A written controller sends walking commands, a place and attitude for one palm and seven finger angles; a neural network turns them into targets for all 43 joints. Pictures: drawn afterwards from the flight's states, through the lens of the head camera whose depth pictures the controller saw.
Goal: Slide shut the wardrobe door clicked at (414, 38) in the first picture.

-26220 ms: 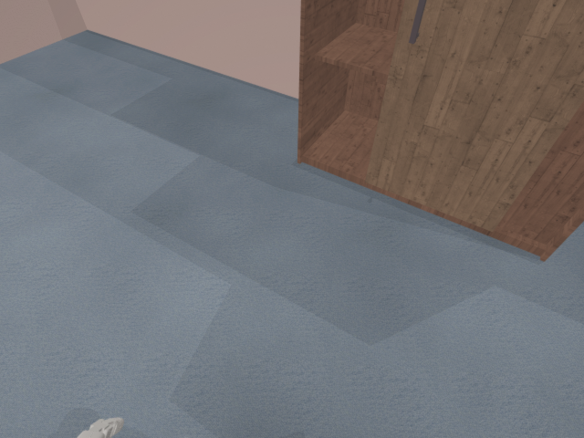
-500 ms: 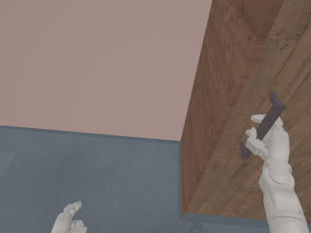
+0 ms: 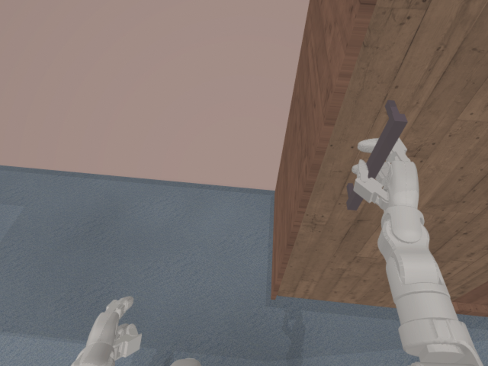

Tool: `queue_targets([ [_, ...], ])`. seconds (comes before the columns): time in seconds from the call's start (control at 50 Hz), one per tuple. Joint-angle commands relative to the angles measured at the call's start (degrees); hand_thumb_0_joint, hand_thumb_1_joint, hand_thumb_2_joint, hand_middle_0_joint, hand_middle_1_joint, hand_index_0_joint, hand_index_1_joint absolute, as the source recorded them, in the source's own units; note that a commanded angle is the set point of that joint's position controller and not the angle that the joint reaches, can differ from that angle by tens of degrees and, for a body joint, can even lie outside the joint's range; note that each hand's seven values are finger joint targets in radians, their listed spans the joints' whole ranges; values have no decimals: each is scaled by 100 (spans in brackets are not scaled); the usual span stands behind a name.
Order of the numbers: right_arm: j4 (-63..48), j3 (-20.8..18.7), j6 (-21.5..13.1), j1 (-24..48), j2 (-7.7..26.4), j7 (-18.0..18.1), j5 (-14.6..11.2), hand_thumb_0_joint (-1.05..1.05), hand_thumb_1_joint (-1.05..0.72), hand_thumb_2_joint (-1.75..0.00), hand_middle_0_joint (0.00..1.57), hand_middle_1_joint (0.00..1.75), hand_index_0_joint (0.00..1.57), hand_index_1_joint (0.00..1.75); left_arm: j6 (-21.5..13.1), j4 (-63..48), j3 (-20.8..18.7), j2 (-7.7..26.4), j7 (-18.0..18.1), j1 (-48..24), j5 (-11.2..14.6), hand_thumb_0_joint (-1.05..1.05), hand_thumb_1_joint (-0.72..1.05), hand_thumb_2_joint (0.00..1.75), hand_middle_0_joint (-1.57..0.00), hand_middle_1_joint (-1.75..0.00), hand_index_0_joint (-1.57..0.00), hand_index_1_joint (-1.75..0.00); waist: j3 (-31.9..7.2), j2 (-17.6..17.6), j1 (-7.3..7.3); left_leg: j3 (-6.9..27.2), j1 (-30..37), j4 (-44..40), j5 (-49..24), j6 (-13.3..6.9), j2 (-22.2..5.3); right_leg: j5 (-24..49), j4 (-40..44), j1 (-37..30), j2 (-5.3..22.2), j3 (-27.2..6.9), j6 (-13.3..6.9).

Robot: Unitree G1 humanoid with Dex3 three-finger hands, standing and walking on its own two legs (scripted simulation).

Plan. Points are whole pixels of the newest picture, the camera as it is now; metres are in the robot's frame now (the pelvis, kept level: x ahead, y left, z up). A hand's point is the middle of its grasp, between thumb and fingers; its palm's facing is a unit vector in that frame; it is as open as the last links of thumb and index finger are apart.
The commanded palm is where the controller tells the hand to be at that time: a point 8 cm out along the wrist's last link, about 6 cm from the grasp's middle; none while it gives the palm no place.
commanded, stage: stop walking and hold the door there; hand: right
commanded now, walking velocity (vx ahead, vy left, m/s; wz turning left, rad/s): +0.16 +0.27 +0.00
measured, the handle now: (369, 161) +0.44 -0.21 +0.10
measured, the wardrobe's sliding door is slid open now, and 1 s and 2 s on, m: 0.00 0.00 0.00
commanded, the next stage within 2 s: loosen the grip on the handle in 1.04 s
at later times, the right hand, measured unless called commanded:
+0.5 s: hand (360, 181) +0.38 -0.18 +0.11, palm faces +0.20 +0.97 -0.16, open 5.7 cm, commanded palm +0.35 -0.19 +0.11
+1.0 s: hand (359, 181) +0.38 -0.17 +0.11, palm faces +0.23 +0.96 -0.18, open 5.7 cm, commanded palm +0.35 -0.20 +0.11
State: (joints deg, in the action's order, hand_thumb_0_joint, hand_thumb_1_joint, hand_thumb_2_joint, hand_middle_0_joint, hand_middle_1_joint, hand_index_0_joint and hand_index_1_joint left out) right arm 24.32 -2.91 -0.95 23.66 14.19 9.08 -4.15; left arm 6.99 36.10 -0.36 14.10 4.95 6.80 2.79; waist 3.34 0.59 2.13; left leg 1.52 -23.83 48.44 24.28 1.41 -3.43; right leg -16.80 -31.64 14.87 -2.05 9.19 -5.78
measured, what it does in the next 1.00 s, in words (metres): steps on the spot: left foot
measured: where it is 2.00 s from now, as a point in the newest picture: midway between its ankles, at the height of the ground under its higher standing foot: outside the picture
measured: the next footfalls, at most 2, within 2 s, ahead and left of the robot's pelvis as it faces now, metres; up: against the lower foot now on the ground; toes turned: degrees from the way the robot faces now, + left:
left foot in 0.26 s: +0.00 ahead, +0.12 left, +0.00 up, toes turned +2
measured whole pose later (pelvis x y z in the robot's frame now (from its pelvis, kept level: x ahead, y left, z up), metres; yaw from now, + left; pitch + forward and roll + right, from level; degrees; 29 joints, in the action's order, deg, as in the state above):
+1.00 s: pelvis -0.01 +0.01 +0.01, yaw +5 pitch +0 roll +1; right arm 35.7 -6.9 -3.8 23.3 16.2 9.0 -5.4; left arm 1.5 40.6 1.0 14.4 5.9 12.6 2.1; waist -2.5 2.5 2.0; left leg -2.6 -11.0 26.7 16.2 -1.4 1.5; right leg -14.8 -28.0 14.1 1.9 13.2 -3.8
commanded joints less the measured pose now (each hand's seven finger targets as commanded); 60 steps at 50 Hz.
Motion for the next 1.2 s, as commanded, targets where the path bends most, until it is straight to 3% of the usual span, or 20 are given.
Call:
queue_targets([
  [0.0,-1255,506,-446,2239,58,-237,110,0,-90,-90,45,140,45,140,-458,-531,-120,601,-31,-173,-93,0,90,90,-20,-30,-20,-30,-1670,-116,-257,-223,-633,789,242,23,7,3245,1103,-1938,1977,-1662,-404],
  [0.06,-1156,273,-424,2327,349,-212,95,0,-90,-90,45,140,45,140,-637,-398,-1,605,-27,-190,-200,0,90,90,-20,-30,-20,-30,-1642,404,-235,-256,-6,-348,44,-28,41,2881,1312,-1922,1895,-1362,-81],
  [0.08,-1294,425,-435,2410,200,-237,79,0,-90,-90,45,140,45,140,-692,-406,33,566,-46,-171,-213,0,90,90,-20,-30,-20,-30,-1700,548,-238,-290,140,-780,-17,-48,83,2903,1325,-2023,1900,-1331,9],
  [0.18,-1267,347,-467,2381,262,-280,98,0,-90,-90,45,140,45,140,-878,-398,46,609,-61,-83,-252,0,90,90,-20,-30,-20,-30,-1975,258,-209,-126,832,-1991,-789,-171,74,2840,1048,-1948,1927,-1247,376],
  [0.26,-1143,287,-463,2397,292,-279,103,0,-90,-90,45,140,45,140,-938,-351,-20,706,-23,-72,-267,0,90,90,-20,-30,-20,-30,-2036,455,-261,-51,709,-1822,-939,-200,38,2716,1119,-1899,1876,-1343,671],
  [0.3,-1088,424,-458,2502,78,-265,57,0,-90,-90,45,140,45,140,-947,-342,-35,636,-26,-6,-214,0,90,90,-20,-30,-20,-30,-2150,233,-246,-42,587,-1632,-667,-166,55,2550,1143,-2041,1945,-1278,483],
  [0.38,-659,365,-443,2672,124,-200,39,0,-90,-90,45,140,45,140,-933,-266,-40,667,16,-47,-208,0,90,90,-20,-30,-20,-30,-1865,427,-233,-10,658,-1605,-548,-185,-22,1609,1390,-1572,1949,-1195,378],
  [0.42,-558,422,-475,2835,71,-186,42,0,-90,-90,45,140,45,140,-918,-262,-41,680,40,-53,-186,0,90,90,-20,-30,-20,-30,-1731,393,-235,-26,807,-1815,-698,-214,-48,819,1511,-1252,1858,-1145,414],
  [0.5,-165,344,-506,2823,174,-173,42,0,-90,-90,45,140,45,140,-881,-227,-91,751,98,54,-133,0,90,90,-20,-30,-20,-30,-1684,13,-236,249,906,-2368,-1181,-307,-185,325,1283,-1044,1565,-963,499],
  [0.52,-210,476,-529,2871,21,-195,19,0,-90,-90,45,140,45,140,-906,-249,-89,710,110,53,-127,0,90,90,-20,-30,-20,-30,-1789,53,-250,309,872,-2387,-1332,-324,-218,517,1194,-1209,1533,-916,498],
  [0.6,45,47,-525,2565,538,-156,49,0,-90,-90,45,140,45,140,-904,-184,-159,828,134,173,-114,0,90,90,-20,-30,-20,-30,-1937,20,-214,384,872,-2434,-1880,-299,-279,1371,921,-1388,1507,-878,469],
  [0.64,-15,159,-546,2561,407,-195,32,0,-90,-90,45,140,45,140,-901,-217,-131,774,141,141,-100,0,90,90,-20,-30,-20,-30,-1946,160,-236,351,822,-2434,-1878,-279,-259,1425,899,-1442,1499,-847,467],
  [0.76,137,-117,-554,2206,751,-185,55,0,-90,-90,45,140,45,140,-848,-222,-156,859,161,162,-91,0,90,90,-20,-30,-20,-30,-1827,2,-225,390,878,-2508,-2222,-260,-296,1634,759,-1301,1443,-846,438],
  [0.86,-19,28,-563,2148,603,-218,41,0,-90,-90,45,140,45,140,-811,-294,-120,793,173,114,-73,0,90,90,-20,-30,-20,-30,-1793,46,-242,365,845,-2514,-2307,-228,-266,1726,728,-1350,1422,-830,413],
  [1.0,-122,-263,-576,1926,927,-196,75,0,-90,-90,45,140,45,140,-745,-328,-113,792,193,108,-72,0,90,90,-20,-30,-20,-30,-1834,39,-203,423,990,-2558,-2737,-225,-335,1872,639,-1331,1363,-745,418],
  [1.1,-217,-143,-580,1874,783,-217,60,0,-90,-90,45,140,45,140,-726,-376,-89,748,206,75,-69,0,90,90,-20,-30,-20,-30,-1786,33,-218,340,913,-2568,-2540,-192,-263,1831,714,-1386,1375,-774,396],
  [1.12,-1001,-3636,-775,5216,5052,-128,809,0,-90,-90,45,140,45,140,-906,-560,-617,960,-32,639,-235,0,90,90,-20,-30,-20,-30,-340,-1492,1,496,-126,-3074,-3087,-2,-112,1779,480,-817,1243,-592,144],
  [1.14,1563,-1073,3,3960,1427,-609,742,0,-78,-84,45,140,45,140,-1242,-407,-250,837,-84,46,-185,0,90,90,-20,-30,-20,-30,-2027,-1328,-689,-352,1099,-1720,-4844,-394,361,4042,880,-966,616,-1019,225],
  [1.16,634,-1340,92,3355,1225,-782,271,0,-66,-78,45,140,45,140,-1385,-366,-462,969,-108,596,4,0,90,90,-20,-30,-20,-30,-2819,-246,-261,-523,657,-1661,-3198,-385,348,5416,713,-2008,840,-1186,614],
  [1.18,433,-1466,51,2556,1113,-855,153,0,-54,-73,45,140,45,140,-1441,-303,-372,861,-159,619,7,0,90,90,-20,-30,-20,-30,-2795,910,-121,-388,-17,-1853,-1869,-325,396,5958,392,-2761,866,-1171,831],
])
